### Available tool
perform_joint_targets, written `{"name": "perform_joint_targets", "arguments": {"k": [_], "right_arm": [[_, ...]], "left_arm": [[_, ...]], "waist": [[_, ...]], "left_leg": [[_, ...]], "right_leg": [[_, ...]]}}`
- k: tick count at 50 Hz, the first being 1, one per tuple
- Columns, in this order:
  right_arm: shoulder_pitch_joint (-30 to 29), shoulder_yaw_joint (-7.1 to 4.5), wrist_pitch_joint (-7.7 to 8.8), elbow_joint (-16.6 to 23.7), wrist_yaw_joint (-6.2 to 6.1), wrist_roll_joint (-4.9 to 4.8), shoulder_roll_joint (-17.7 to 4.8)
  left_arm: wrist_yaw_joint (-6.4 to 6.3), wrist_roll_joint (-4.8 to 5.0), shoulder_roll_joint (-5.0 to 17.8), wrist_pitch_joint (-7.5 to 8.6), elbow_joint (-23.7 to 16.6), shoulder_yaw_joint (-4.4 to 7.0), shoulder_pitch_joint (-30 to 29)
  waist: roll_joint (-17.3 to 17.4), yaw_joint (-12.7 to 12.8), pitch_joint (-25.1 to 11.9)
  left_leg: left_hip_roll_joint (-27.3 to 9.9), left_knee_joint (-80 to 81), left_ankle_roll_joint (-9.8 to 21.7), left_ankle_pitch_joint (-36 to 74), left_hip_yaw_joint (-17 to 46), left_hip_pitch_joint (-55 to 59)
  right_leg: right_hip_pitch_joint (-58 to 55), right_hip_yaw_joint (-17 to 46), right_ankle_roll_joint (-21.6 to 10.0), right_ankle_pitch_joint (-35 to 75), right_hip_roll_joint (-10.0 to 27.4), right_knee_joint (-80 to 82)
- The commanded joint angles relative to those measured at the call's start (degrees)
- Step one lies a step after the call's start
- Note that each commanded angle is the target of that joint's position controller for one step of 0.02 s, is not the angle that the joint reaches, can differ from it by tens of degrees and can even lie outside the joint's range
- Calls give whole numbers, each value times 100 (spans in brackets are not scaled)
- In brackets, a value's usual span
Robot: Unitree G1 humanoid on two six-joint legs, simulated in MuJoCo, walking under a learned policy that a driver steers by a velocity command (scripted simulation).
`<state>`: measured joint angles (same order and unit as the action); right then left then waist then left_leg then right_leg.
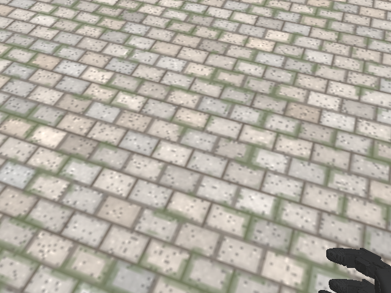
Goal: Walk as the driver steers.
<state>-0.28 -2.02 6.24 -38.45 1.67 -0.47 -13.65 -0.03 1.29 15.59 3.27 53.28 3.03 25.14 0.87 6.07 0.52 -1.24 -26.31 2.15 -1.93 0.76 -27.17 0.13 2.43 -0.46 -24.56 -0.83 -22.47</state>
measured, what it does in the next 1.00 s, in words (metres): walks ahead, turning right: right foot, then left foot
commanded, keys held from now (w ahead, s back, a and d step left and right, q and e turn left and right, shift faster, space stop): w+e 0.30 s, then e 0.48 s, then no key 0.22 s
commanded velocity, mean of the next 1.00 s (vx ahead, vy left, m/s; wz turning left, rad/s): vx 0.26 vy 0.00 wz -0.48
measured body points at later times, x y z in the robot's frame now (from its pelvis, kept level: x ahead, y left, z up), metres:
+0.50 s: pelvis +0.24 -0.04 -0.01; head +0.28 -0.06 +0.44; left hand +0.51 +0.15 -0.09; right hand +0.22 -0.34 -0.14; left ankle +0.12 +0.13 -0.71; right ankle +0.34 -0.16 -0.73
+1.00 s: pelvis +0.35 -0.05 +0.00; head +0.37 -0.05 +0.45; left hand +0.63 +0.10 -0.09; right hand +0.33 -0.36 -0.10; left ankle +0.43 +0.05 -0.73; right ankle +0.34 -0.16 -0.72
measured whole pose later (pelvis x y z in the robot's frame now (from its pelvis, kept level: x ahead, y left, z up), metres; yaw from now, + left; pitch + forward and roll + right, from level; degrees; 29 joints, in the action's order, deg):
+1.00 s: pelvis +0.35 -0.05 +0.00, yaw -31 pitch +2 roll +0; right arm 9.9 -2.8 1.1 -43.0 -0.7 1.6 -15.6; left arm -1.0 -0.4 16.9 -2.1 35.9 3.6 8.9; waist -1.8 0.0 0.1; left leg 0.0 -32.0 -0.9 -15.0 2.5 -19.7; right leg 23.8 9.0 -1.7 -17.8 -7.0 -35.9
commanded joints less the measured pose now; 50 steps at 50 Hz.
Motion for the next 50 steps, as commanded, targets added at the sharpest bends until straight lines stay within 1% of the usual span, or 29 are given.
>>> {"name": "perform_joint_targets", "arguments": {"k": [1,2,3,5,6,8,10,15,18,20,22,23,24,25,26,27,28,29,30,31,33,35,38,41,45,47,48,49,50], "right_arm": [[2469,-616,-2,-200,-135,170,-1797],[2578,-509,-55,-230,-134,121,-1375],[2242,-398,-71,-237,-148,68,-1048],[1503,-275,-60,-241,-121,57,-683],[1241,-241,-20,-257,-103,87,-558],[994,-281,47,-327,-92,110,-587],[992,-333,94,-425,-122,141,-706],[1212,-416,44,-622,-228,116,-978],[1336,-461,-77,-698,-290,45,-1150],[1369,-505,-184,-731,-323,-46,-1287],[1254,-556,-280,-692,-368,-155,-1429],[1166,-548,-330,-664,-376,-196,-1401],[1397,-488,-318,-680,-360,-128,-1233],[1825,-264,-275,-493,-305,290,-495],[2262,-190,-191,-406,-234,179,-638],[1634,-304,-166,-393,-209,-31,-1116],[1228,-282,-179,-234,-242,-86,-1067],[1148,-275,-235,-310,-327,11,-1002],[1135,-307,-316,-292,-384,74,-1084],[1184,-330,-400,-280,-388,79,-1123],[1291,-301,-473,-281,-406,110,-963],[1194,-259,-501,-254,-432,137,-844],[971,-236,-565,-200,-423,113,-819],[816,-227,-578,-152,-387,77,-810],[779,-225,-478,-68,-303,60,-811],[1022,-224,-411,-113,-232,88,-737],[1070,-263,-389,-76,-220,186,-954],[954,-340,-413,29,-246,282,-1400],[917,-312,-436,-56,-237,375,-1239]], "left_arm": [[-25,-63,107,170,-621,-74,160],[-5,44,402,250,-577,-20,159],[-6,160,821,241,-683,120,-288],[-29,65,731,150,-795,150,-759],[-31,40,639,61,-781,180,-680],[-13,57,375,-91,-811,150,-582],[-19,26,339,-166,-938,164,-733],[148,-12,215,-114,-1231,97,-1535],[267,-82,216,-105,-1510,80,-2079],[332,-93,347,-127,-1661,136,-2117],[362,-115,594,-151,-1656,263,-1683],[347,-110,812,-145,-1501,392,-1021],[233,-126,1199,-158,-1365,560,-431],[87,-125,1825,-206,-1404,642,-428],[150,-213,1914,-149,-1775,588,-634],[206,-184,1520,-137,-1878,510,-682],[195,-102,1281,-111,-1859,447,-970],[155,-38,1081,-124,-1866,392,-1251],[103,-55,959,-159,-1912,351,-1471],[74,-143,943,-191,-1977,336,-1580],[34,-204,1017,-201,-2041,368,-1656],[-39,-165,1130,-235,-2048,414,-1593],[-145,-97,1150,-360,-2122,427,-1654],[-177,-126,1046,-444,-2166,389,-1712],[-120,-166,901,-492,-2116,307,-1566],[-111,-123,768,-520,-2092,226,-1586],[-115,-144,614,-509,-2046,173,-1352],[-101,-228,402,-470,-2039,117,-954],[-100,-182,676,-406,-2181,199,-1284]], "waist": [[1003,-1250,-2188],[1346,-1309,-2484],[932,-1276,-1517],[510,-952,-522],[627,-738,-274],[633,-526,-69],[428,-458,32],[203,-686,200],[152,-845,359],[303,-793,225],[456,-509,-109],[326,-141,-433],[-111,107,-810],[-1736,-429,-1223],[-1754,-511,-2587],[-648,-112,-2560],[-469,-215,-1856],[-99,-391,-1299],[-219,-554,-1042],[-356,-691,-942],[-420,-801,-948],[-426,-775,-1024],[-562,-696,-1039],[-776,-607,-852],[-971,-489,-798],[-919,-688,-743],[-612,-625,-720],[690,-253,-756],[1531,-373,-477]], "left_leg": [[-2177,-84,1293,-334,2753,5279],[-2428,523,1464,-1082,3869,5174],[-2188,694,1201,-1425,3049,4428],[-1723,1171,955,-1150,1835,2849],[-1542,1426,873,-930,1380,2281],[-1459,1773,892,-481,796,1682],[-1473,1901,939,-11,340,1602],[-1307,1924,770,370,-660,1869],[-1362,1539,641,1391,-1018,2148],[-1476,1092,510,2125,-1093,2521],[-1456,193,337,3275,-1158,2751],[-1265,-746,170,3383,-1275,2653],[-920,-2086,-174,2391,-1381,2010],[-253,-4078,-544,-2815,-1301,164],[474,-5656,-717,-4214,-42,-960],[178,-5772,-590,-3650,518,-1178],[12,-5406,-486,-3082,434,-1427],[-208,-4991,-500,-2707,426,-1362],[-306,-4647,-495,-2490,469,-1062],[-304,-4442,-469,-2374,468,-690],[-183,-3892,-506,-2260,375,-381],[-78,-3339,-597,-2068,376,-350],[19,-2744,-681,-1573,460,-267],[51,-2194,-681,-1373,454,-96],[75,-1350,-547,-1574,312,390],[85,-54,-332,-821,172,1125],[-408,338,-125,-350,599,1582],[-1474,522,384,784,1638,1950],[-2013,830,1158,846,2473,1424]], "right_leg": [[3521,-119,-83,877,-6,-3941],[4187,453,-71,-927,28,-4825],[4586,476,-85,-561,326,-5176],[4348,268,-68,259,709,-4835],[4033,318,-55,513,858,-4618],[3715,276,14,795,935,-4487],[3876,329,84,1199,959,-4238],[3811,50,54,2623,866,-2577],[3588,-318,-31,2672,684,-1776],[3427,-461,-149,2295,539,-1545],[2805,-715,-354,1778,185,-1349],[1977,-822,-513,2072,-74,-915],[799,-535,-721,3308,-87,-567],[-750,1274,-1271,6334,1295,-1105],[-1823,3785,-2601,5752,2413,-544],[-1577,3306,-2332,5075,2115,-192],[-949,2658,-2036,4392,1823,-120],[-167,2261,-1776,3981,1559,-17],[535,2052,-1691,3822,1431,121],[1048,1938,-1624,3712,1315,256],[1478,1717,-1597,4007,1170,303],[1545,1655,-1568,4006,1088,268],[1668,1773,-1390,2652,922,326],[1815,1889,-1238,1496,815,374],[1615,2123,-1191,1812,889,40],[1701,2055,-942,1956,707,-276],[1954,1866,-635,1467,455,-593],[2441,1061,-255,-66,-300,-1594],[2784,494,-3,-768,-504,-2107]]}}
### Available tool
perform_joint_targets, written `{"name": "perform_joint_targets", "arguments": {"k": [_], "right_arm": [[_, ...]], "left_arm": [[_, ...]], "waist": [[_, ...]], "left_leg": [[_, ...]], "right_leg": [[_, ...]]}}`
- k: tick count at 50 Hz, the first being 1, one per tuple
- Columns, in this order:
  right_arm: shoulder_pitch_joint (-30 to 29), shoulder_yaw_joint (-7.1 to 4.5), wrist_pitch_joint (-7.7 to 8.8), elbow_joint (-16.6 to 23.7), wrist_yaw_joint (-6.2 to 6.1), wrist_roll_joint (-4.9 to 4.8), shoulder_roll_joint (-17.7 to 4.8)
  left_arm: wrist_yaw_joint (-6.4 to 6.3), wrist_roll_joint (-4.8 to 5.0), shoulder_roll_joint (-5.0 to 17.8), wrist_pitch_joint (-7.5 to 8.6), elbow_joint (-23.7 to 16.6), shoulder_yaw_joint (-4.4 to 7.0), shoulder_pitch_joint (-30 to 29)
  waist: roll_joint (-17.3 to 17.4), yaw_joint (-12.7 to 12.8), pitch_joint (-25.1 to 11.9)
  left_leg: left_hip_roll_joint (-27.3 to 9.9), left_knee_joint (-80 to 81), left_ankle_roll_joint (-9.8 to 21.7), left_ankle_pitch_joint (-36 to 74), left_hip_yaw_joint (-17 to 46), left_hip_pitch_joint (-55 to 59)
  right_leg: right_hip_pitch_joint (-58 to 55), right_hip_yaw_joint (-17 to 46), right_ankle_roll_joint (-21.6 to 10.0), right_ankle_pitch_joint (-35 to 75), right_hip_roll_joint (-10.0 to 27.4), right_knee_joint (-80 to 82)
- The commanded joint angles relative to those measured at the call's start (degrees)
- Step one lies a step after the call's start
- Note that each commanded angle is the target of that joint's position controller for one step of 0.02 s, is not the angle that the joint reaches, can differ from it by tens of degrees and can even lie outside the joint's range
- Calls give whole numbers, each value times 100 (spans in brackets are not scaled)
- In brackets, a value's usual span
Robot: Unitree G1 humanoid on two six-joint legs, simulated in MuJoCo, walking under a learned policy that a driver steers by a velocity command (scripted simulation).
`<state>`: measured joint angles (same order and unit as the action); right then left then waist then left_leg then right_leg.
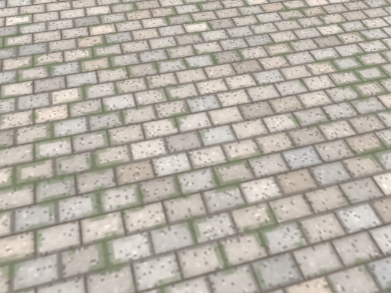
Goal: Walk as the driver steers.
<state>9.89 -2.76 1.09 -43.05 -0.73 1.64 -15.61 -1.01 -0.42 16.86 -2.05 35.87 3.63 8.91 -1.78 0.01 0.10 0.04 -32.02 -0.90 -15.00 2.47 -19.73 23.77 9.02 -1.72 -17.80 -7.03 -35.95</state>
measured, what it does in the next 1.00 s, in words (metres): steps on the spot: right foot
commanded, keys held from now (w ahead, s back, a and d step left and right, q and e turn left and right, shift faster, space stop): no key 1.00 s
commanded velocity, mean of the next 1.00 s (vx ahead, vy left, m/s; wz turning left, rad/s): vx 0.01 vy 0.00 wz -0.06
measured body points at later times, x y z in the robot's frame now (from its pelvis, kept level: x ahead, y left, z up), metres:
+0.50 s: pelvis +0.00 -0.02 +0.00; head +0.01 -0.02 +0.45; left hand +0.14 +0.23 -0.10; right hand +0.12 -0.28 -0.12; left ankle +0.02 +0.13 -0.73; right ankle -0.01 -0.14 -0.73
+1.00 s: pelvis +0.01 -0.02 +0.01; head +0.01 -0.02 +0.46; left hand +0.09 +0.23 -0.13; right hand +0.06 -0.28 -0.14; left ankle +0.02 +0.13 -0.73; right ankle -0.01 -0.14 -0.73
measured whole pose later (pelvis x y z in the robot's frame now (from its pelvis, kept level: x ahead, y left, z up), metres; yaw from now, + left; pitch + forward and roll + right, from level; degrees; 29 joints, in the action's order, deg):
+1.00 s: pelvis +0.01 -0.02 +0.01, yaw -1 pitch -2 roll +0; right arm 12.0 -2.6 -0.2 -57.9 -2.5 0.1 -13.1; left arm -1.5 -0.3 12.1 0.2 51.2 1.9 14.0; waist 0.1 -0.9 2.2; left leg -2.3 -29.5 -3.0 -14.7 2.2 -13.2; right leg 10.3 2.8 0.0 -18.0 -1.1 -30.0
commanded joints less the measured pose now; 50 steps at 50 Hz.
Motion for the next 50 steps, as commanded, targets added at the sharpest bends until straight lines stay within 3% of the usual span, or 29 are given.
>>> {"name": "perform_joint_targets", "arguments": {"k": [1,2,4,6,7,9,11,12,13,14,15,16,18,21,31,50], "right_arm": [[-176,-200,106,488,0,119,-864],[-224,-210,112,476,-19,26,-857],[-346,-191,102,473,-39,-115,-815],[-445,-154,23,436,-21,-124,-680],[-368,-151,-20,404,-12,-118,-639],[-151,-156,-85,324,-3,-138,-677],[15,-120,-76,258,17,-205,-612],[162,-86,-12,223,42,-165,-556],[275,-60,75,242,100,-33,-511],[336,-10,121,201,110,-18,-304],[-19,-42,119,170,100,3,-542],[-174,-58,102,177,87,-23,-545],[-155,-54,32,141,33,-55,-505],[-74,-53,5,26,-13,-80,-445],[67,-91,-21,-454,-95,-110,-446],[304,-94,-90,-1370,-209,-154,-367]], "left_arm": [[-18,-9,887,147,-424,239,100],[-23,37,920,116,-352,289,74],[-36,24,654,-1,-200,247,244],[-2,41,235,-19,-152,100,246],[17,50,91,-1,-169,40,110],[43,107,117,15,-134,50,56],[60,70,215,17,-6,71,194],[35,2,427,11,-66,94,166],[-14,-48,788,-5,-117,155,185],[25,-73,631,2,42,136,108],[76,-74,347,36,-37,77,1],[81,-108,277,74,27,45,39],[72,-78,383,161,87,57,78],[32,-60,283,214,180,10,202],[-6,-33,176,265,464,-31,338],[-78,16,99,279,1388,-58,625]], "waist": [[1440,45,-387],[1185,35,-377],[961,98,-348],[1008,140,-378],[1159,32,-442],[1339,-61,-560],[1224,3,-522],[952,-64,-587],[229,-259,-672],[-605,-384,-692],[-312,-142,-405],[-191,-103,-293],[-176,-101,-75],[-179,-109,-18],[100,-88,19],[150,-86,155]], "left_leg": [[-2081,1429,1624,2018,2312,625],[-1882,1319,1509,2084,2012,759],[-1617,1146,1314,2418,1516,887],[-1182,1011,1100,2702,901,825],[-1075,941,1073,2802,767,913],[-1060,802,1111,2798,774,1117],[-948,739,871,2234,755,952],[-893,723,582,1665,746,654],[-571,435,313,1092,410,316],[-287,597,45,374,17,669],[-246,468,-112,389,-40,738],[-242,435,-115,490,-59,738],[-260,408,-65,694,-30,722],[-262,420,-55,691,-24,783],[-270,478,-150,800,-19,863],[-224,615,-108,871,-79,914]], "right_leg": [[399,-59,289,-1519,317,-1523],[543,-82,390,-1396,307,-1982],[558,-79,575,-1188,450,-2280],[82,-456,643,-1008,562,-1416],[-155,-609,655,-922,596,-901],[-596,-775,629,-397,584,129],[-1325,-802,445,870,574,1488],[-1785,-430,291,1423,879,1488],[-2079,-12,68,2531,1362,1099],[-1439,-11,-185,1499,1331,1046],[-1155,-42,-193,925,1170,1167],[-1017,-65,-121,714,1140,1219],[-859,-116,-34,760,1074,1217],[-786,-148,5,728,1037,1202],[-856,-233,5,753,938,1182],[-984,-477,80,947,779,1243]]}}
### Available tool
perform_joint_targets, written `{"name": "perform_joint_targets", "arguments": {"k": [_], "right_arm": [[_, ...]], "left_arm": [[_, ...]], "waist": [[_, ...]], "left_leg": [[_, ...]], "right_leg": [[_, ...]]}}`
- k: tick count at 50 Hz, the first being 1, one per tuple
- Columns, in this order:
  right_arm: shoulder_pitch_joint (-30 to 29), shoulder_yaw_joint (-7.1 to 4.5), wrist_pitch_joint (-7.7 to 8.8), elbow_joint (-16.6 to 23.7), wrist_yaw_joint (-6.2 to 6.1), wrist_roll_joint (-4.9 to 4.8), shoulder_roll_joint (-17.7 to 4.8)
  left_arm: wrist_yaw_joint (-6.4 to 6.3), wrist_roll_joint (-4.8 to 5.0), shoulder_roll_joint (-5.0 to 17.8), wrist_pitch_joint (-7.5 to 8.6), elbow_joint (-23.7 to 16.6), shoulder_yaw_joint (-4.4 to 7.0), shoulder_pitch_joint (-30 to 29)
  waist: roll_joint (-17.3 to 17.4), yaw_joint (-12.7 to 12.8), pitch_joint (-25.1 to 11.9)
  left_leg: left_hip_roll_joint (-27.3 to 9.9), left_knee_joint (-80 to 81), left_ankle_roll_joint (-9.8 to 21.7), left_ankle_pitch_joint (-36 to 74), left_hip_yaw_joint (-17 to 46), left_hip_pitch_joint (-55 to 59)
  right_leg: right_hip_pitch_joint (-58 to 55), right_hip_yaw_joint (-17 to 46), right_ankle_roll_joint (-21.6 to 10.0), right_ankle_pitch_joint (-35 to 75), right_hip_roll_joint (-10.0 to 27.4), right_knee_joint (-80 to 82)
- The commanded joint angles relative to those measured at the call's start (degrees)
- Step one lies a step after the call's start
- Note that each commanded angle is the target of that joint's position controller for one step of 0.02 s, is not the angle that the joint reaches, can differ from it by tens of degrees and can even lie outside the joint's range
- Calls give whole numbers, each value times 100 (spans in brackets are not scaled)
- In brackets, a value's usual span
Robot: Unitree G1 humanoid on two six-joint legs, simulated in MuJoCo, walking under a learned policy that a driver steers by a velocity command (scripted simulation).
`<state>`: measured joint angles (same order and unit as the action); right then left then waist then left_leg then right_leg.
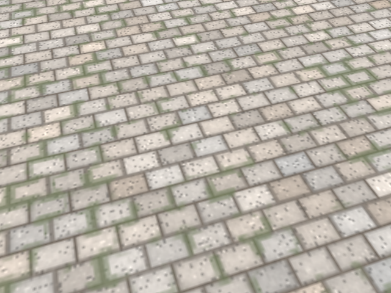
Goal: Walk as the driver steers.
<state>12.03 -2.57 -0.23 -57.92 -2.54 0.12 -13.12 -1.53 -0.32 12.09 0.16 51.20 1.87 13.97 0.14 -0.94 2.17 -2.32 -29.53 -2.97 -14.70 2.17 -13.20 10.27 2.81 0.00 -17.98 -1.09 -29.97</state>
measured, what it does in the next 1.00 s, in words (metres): stands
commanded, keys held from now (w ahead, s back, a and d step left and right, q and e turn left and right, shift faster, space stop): no key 1.00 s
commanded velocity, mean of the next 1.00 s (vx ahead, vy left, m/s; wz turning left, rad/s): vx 0.00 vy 0.00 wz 0.00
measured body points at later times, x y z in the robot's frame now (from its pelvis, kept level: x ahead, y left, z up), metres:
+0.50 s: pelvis +0.00 +0.01 +0.00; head +0.01 +0.01 +0.45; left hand +0.02 +0.25 -0.15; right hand +0.02 -0.24 -0.15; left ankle +0.01 +0.15 -0.73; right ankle -0.02 -0.12 -0.73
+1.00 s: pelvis +0.00 +0.01 +0.00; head +0.01 +0.01 +0.45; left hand -0.01 +0.24 -0.16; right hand +0.00 -0.23 -0.16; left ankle +0.01 +0.15 -0.73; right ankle -0.02 -0.12 -0.73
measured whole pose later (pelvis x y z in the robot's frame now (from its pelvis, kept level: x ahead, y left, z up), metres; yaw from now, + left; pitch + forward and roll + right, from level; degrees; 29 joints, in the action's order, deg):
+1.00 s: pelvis +0.00 +0.01 +0.00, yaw +0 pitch -1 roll +0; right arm 15.8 -0.8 -0.3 -63.6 -2.8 -0.2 -10.2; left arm -2.3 0.2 10.0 0.2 62.3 0.1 17.9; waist 0.2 -0.2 2.3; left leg -1.5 -29.6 -1.9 -14.5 2.0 -14.0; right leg 10.5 2.6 1.0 -17.5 0.0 -29.0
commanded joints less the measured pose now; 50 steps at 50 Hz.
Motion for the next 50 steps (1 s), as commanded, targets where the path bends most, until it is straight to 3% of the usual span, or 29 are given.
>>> {"name": "perform_joint_targets", "arguments": {"k": [1,23,50], "right_arm": [[101,-111,37,79,-31,-4,-608],[386,-9,7,-407,-51,-18,-400],[745,101,18,-484,-41,-30,-229]], "left_arm": [[-30,8,574,58,-95,113,135],[-69,36,450,38,711,-4,462],[-92,51,282,23,1056,-100,825]], "waist": [[-39,9,-42],[-10,44,103],[5,74,195]], "left_leg": [[16,374,102,840,-54,262],[97,453,151,733,-129,201],[151,447,215,641,-141,82]], "right_leg": [[365,134,-89,962,181,652],[395,-2,-43,830,117,733],[476,-98,15,727,90,690]]}}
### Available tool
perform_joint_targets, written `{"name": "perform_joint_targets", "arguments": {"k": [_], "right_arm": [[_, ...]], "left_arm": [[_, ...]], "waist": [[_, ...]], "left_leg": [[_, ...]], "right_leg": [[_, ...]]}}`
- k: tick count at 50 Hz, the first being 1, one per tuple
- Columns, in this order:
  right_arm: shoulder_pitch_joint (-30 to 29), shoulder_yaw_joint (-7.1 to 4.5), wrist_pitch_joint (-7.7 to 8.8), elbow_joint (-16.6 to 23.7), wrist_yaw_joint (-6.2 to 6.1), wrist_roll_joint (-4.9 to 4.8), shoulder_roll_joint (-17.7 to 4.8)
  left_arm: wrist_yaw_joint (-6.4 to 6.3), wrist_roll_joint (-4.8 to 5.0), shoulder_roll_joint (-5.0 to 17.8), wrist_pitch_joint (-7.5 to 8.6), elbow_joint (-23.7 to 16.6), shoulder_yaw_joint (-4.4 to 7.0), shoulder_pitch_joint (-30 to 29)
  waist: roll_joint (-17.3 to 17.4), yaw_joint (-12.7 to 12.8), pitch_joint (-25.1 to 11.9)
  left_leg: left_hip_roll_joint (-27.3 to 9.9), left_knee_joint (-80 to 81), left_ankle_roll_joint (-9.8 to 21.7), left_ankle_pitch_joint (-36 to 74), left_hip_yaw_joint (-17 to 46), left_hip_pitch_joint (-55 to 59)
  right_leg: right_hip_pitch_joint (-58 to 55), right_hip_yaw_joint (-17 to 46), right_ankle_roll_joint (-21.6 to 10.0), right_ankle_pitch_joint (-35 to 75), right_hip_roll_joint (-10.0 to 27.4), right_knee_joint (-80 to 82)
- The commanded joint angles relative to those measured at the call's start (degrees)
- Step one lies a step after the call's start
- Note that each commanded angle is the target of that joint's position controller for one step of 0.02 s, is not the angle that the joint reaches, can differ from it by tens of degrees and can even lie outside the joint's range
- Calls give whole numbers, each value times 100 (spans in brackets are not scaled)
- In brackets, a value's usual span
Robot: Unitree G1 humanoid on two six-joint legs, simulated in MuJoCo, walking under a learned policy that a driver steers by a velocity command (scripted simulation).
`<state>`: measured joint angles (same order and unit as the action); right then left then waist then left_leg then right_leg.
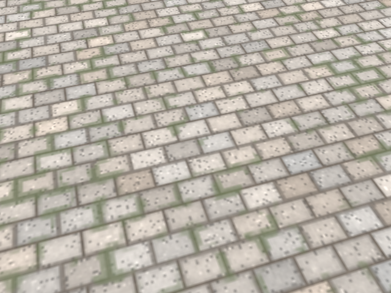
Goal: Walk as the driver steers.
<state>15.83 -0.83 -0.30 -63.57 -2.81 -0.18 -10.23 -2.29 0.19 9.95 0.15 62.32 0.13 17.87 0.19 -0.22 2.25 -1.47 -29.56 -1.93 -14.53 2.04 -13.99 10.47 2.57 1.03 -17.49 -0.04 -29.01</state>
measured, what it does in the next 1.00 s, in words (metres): walks ahead: right foot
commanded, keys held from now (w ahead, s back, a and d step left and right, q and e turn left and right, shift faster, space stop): w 0.58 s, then w+q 0.24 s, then q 0.18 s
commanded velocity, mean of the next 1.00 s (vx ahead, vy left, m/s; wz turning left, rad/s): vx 0.35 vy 0.00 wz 0.13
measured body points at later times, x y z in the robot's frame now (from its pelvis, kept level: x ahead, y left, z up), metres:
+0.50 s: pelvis +0.13 +0.02 +0.01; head +0.15 +0.03 +0.46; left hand +0.27 +0.27 -0.12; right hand +0.01 -0.20 -0.13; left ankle +0.02 +0.13 -0.74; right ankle +0.20 -0.11 -0.66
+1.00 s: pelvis +0.39 -0.03 +0.01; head +0.42 -0.02 +0.46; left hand +0.38 +0.24 -0.13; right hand +0.56 -0.27 -0.11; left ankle +0.51 +0.15 -0.67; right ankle +0.38 -0.12 -0.74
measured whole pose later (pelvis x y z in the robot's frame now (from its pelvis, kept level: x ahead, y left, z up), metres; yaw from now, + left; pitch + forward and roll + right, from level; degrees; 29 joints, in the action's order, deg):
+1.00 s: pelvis +0.39 -0.03 +0.01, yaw +10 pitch +0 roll -2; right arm 10.6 -4.4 2.2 -48.1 -0.9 -0.8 -15.0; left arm -0.5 -1.1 13.9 5.8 57.1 3.1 15.9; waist 2.0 2.1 2.1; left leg -6.0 -52.1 1.2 -4.3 1.9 -39.5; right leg 4.9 -11.5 -2.8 -11.5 -1.7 -16.1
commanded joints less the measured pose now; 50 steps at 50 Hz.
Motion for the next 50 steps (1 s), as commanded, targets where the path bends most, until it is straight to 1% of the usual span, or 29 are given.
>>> {"name": "perform_joint_targets", "arguments": {"k": [1,3,5,9,10,12,13,14,15,16,17,19,20,22,25,27,30,32,33,34,35,36,37,38,39,40,42,45,50], "right_arm": [[476,-54,18,23,-16,4,-445],[500,-97,6,34,-43,-56,-540],[411,-102,97,143,-32,-71,-528],[221,-58,442,356,133,-111,-229],[233,-45,518,401,176,-136,-171],[592,-54,625,335,226,-179,-164],[1187,-83,647,141,230,-175,-217],[1969,-228,684,-96,246,-168,-697],[2766,-448,733,-209,325,-178,-1525],[2590,-316,782,-130,339,-29,-1161],[2144,-243,807,19,342,0,-901],[1741,-149,749,163,370,-24,-707],[1745,-84,687,155,353,-16,-531],[1848,-24,561,164,275,-2,-400],[1503,-49,507,410,132,31,-728],[1590,-132,545,440,95,-20,-1042],[1647,-198,560,409,95,-127,-1057],[1523,-242,498,457,111,-71,-1141],[1439,-234,447,507,128,-13,-1110],[1288,-191,426,648,158,48,-1051],[1890,-2,485,794,215,100,-319],[2133,61,616,692,228,-131,-72],[1568,-112,686,857,223,-306,-677],[1028,-163,687,1013,189,-339,-834],[796,-197,643,1051,139,-274,-783],[882,-257,552,1013,111,-209,-700],[1072,-284,356,967,111,-209,-476],[681,-372,217,1313,65,-111,-572],[-365,-316,259,1839,305,-20,-450]], "left_arm": [[-21,-1,430,16,10,58,552],[-58,62,600,-9,-20,119,550],[-62,96,661,54,-113,145,567],[30,174,968,271,-89,271,1028],[51,187,1065,295,-125,303,980],[81,201,1030,314,-318,286,531],[96,209,955,331,-487,260,72],[88,224,636,400,-709,183,-373],[69,172,430,543,-922,136,-397],[103,198,566,674,-970,155,-430],[176,244,579,747,-956,159,-389],[249,221,697,824,-1014,225,-600],[278,174,771,819,-1079,284,-760],[366,168,554,741,-1135,262,-866],[425,118,245,664,-1479,115,-1666],[435,132,369,622,-1655,111,-2033],[449,168,729,609,-1817,185,-2241],[438,157,1017,654,-1759,330,-1740],[404,181,1222,657,-1517,461,-894],[349,198,1499,638,-1259,589,142],[304,22,2154,596,-1120,737,957],[354,-38,1859,597,-1071,623,976],[375,19,1409,635,-1132,493,329],[378,52,1127,657,-1225,414,-222],[408,25,961,693,-1231,367,-644],[420,-35,820,730,-1194,340,-862],[417,-90,694,754,-1070,337,-937],[324,-143,927,798,-990,377,-983],[33,-97,1308,600,-1044,446,-869]], "waist": [[-13,4,46],[-96,15,295],[-165,54,746],[-879,219,717],[-1097,159,733],[-1006,-175,887],[-803,-485,888],[282,-774,799],[1910,-944,409],[1401,-721,300],[855,-483,503],[341,-323,525],[380,-306,483],[499,-273,414],[429,-266,607],[632,-287,599],[590,-153,715],[681,239,269],[703,655,-270],[634,1129,-942],[-736,942,-2062],[-1669,798,-2712],[-1191,665,-1572],[-716,499,-868],[-306,292,-474],[-426,70,-353],[-542,-129,-134],[-414,-290,149],[-303,-25,-9]], "left_leg": [[134,455,121,76,-201,223],[324,251,256,-1784,-341,-125],[230,166,423,-2527,-187,-618],[344,-878,427,-1390,-461,-1190],[334,-1125,486,-1112,-513,-1145],[271,-526,698,-1065,-415,-289],[193,98,764,-919,-190,557],[-362,786,1019,-1285,996,1270],[-1636,1684,1691,-942,3344,2272],[-2050,1835,1851,-488,4127,2410],[-1959,1683,1738,23,3529,2333],[-1631,1751,1509,950,2344,2370],[-1402,1844,1333,1398,1791,2297],[-1124,2008,1183,1710,1145,2117],[-834,2345,1147,1486,494,948],[-916,2601,1185,1320,429,560],[-1197,2459,1116,1745,460,1044],[-1245,1569,964,3676,404,1466],[-1047,572,847,4483,257,1355],[-773,-795,657,3997,145,496],[73,-3142,323,1345,-151,-1407],[508,-4540,324,-1650,591,-2137],[147,-5026,432,-1390,730,-2620],[-189,-4949,519,-851,509,-2655],[-426,-4640,528,-422,440,-2349],[-616,-4306,551,-173,475,-1960],[-668,-4087,566,-91,409,-1560],[-604,-3666,413,252,371,-1922],[-447,-1578,253,1646,-233,-1726]], "right_leg": [[402,-131,-103,119,-69,625],[709,-111,-296,-1756,-141,576],[1093,237,-535,-2692,97,703],[508,1660,-1102,-2978,1005,1337],[540,2124,-1266,-3021,1311,1559],[1208,2021,-1197,-2632,1256,1442],[1713,1463,-954,-2017,905,898],[2411,297,-537,-1066,155,-586],[3331,-399,-248,-817,-344,-2677],[3895,208,-351,-1228,-173,-3825],[4164,322,-485,-936,81,-4416],[4484,132,-612,-193,428,-4369],[4328,3,-603,49,557,-4074],[4043,-243,-489,331,592,-3477],[3021,-522,-259,1214,397,-1721],[2234,-637,-211,1586,214,-1010],[2016,-457,-389,1734,182,-395],[1294,-494,-562,1477,-36,-296],[260,-569,-687,1357,-197,-314],[-1312,-199,-871,1251,170,-394],[-3477,2089,-1564,136,1818,-84],[-3581,4345,-1938,-735,2550,1269],[-2570,3713,-1576,-986,2336,1499],[-1591,2676,-1344,-626,2185,1542],[-690,1897,-1197,57,1945,1717],[-162,1223,-1053,440,1683,1863],[384,433,-1039,1094,1448,2095],[576,-366,-1214,3144,1466,2055],[244,-1230,-1157,3720,1304,1755]]}}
